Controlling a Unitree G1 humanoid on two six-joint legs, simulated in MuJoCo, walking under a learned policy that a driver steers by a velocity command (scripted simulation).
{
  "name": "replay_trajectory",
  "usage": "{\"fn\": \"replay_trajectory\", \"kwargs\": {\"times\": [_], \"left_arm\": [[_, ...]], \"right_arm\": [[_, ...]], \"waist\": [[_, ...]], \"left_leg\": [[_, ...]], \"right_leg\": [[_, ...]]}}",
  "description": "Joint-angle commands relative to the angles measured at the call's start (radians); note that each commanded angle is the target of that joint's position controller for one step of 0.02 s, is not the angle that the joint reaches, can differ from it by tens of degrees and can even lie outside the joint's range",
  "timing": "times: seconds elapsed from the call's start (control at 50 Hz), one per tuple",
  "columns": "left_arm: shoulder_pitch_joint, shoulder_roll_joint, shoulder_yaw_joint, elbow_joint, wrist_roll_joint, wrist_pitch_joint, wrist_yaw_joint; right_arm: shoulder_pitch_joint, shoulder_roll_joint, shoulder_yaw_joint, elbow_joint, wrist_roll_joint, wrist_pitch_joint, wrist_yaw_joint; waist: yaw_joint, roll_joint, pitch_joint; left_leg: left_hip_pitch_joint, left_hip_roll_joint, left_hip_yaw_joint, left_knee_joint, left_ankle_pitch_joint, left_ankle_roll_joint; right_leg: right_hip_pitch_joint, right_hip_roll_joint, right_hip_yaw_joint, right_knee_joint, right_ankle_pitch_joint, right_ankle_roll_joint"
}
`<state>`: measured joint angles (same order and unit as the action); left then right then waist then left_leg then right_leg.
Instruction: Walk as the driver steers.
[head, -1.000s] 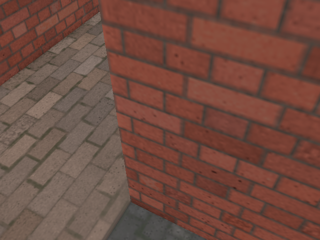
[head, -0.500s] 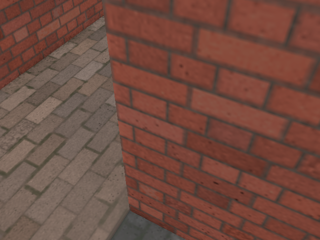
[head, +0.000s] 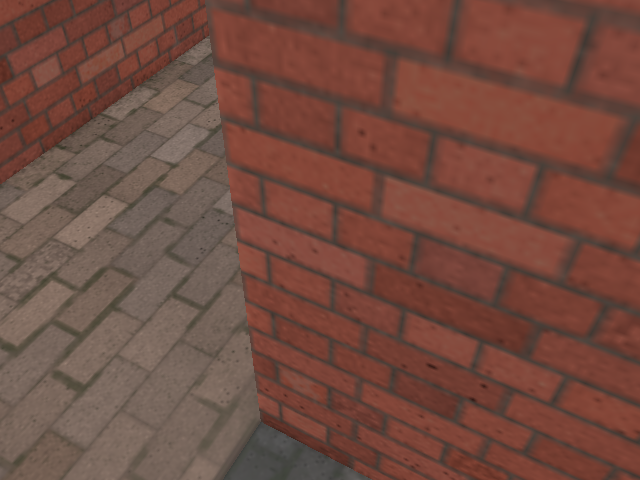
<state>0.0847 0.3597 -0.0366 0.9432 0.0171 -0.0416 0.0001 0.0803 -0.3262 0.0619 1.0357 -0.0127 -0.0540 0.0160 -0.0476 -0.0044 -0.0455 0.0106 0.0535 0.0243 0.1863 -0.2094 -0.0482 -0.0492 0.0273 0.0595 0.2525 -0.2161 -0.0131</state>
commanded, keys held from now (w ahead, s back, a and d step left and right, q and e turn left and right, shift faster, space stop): w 1.00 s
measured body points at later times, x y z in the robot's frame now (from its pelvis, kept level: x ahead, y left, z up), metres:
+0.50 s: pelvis +0.00 +0.00 +0.00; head -0.01 +0.00 +0.45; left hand +0.16 +0.28 -0.10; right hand +0.11 -0.29 -0.12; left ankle -0.07 +0.15 -0.75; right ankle -0.05 -0.12 -0.75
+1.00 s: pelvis +0.00 +0.00 +0.00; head -0.01 +0.00 +0.45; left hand +0.16 +0.28 -0.10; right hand +0.11 -0.29 -0.12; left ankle -0.07 +0.15 -0.75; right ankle -0.05 -0.12 -0.75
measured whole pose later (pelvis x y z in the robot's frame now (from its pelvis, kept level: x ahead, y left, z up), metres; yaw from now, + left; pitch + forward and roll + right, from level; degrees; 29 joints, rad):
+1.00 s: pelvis +0.00 +0.00 +0.00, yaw +0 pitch +1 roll +0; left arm 0.09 0.36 -0.03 0.94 0.02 -0.04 0.00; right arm 0.09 -0.33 0.06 1.04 -0.01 -0.06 0.02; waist -0.05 0.00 -0.05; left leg 0.01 0.06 0.02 0.17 -0.20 -0.06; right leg -0.05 0.04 0.07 0.24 -0.20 -0.02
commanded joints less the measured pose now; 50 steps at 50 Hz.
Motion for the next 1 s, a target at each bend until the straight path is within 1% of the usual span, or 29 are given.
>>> {"fn": "replay_trajectory", "kwargs": {"times": [0.02, 1.0], "left_arm": [[-0.066, 0.151, 0.032, -0.060, -0.001, -0.013, 0.004], [-0.057, 0.153, 0.034, -0.065, -0.001, -0.012, 0.002]], "right_arm": [[-0.057, -0.143, -0.026, -0.048, 0.001, -0.012, -0.003], [-0.044, -0.144, -0.026, -0.045, 0.000, -0.015, -0.003]], "waist": [[0.000, 0.012, -0.040], [0.000, 0.013, -0.039]], "left_leg": [[0.030, 0.052, -0.054, 0.022, 0.360, 0.018], [0.030, 0.057, -0.057, 0.009, 0.356, 0.013]], "right_leg": [[-0.009, -0.093, 0.080, -0.004, 0.376, -0.015], [-0.006, -0.092, 0.091, -0.012, 0.379, -0.017]]}}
